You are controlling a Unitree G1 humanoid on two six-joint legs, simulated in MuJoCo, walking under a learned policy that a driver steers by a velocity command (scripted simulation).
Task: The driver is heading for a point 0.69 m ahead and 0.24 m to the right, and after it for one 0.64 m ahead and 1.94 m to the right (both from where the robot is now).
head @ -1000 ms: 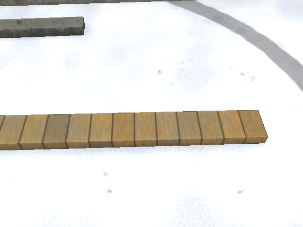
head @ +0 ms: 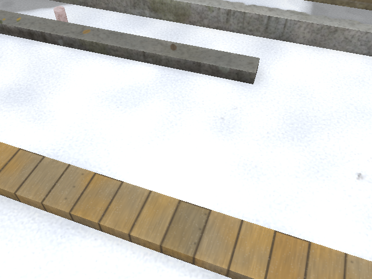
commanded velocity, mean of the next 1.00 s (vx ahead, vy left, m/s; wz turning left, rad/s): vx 0.50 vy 0.00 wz -0.53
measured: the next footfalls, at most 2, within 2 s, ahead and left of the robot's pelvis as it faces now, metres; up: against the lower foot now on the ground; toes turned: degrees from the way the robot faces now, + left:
left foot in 0.02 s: +0.14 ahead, +0.13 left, +0.00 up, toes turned -1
right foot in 0.62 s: +0.37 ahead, -0.15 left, +0.00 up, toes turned -25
